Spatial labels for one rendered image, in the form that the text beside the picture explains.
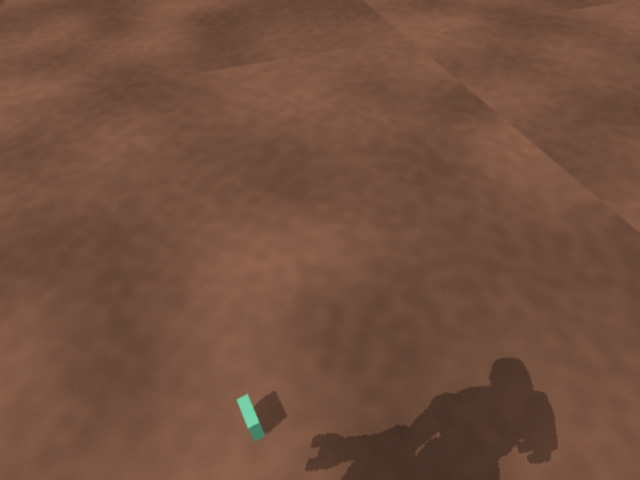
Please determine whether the carton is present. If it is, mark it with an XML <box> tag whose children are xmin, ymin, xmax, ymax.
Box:
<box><xmin>236</xmin><ymin>394</ymin><xmax>265</xmax><ymax>441</ymax></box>

